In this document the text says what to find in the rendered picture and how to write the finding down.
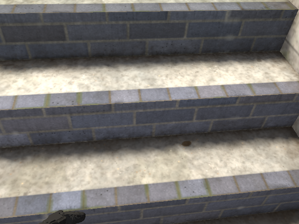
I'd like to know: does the robot left hand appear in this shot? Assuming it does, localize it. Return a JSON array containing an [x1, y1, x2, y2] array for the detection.
[[38, 210, 86, 224]]

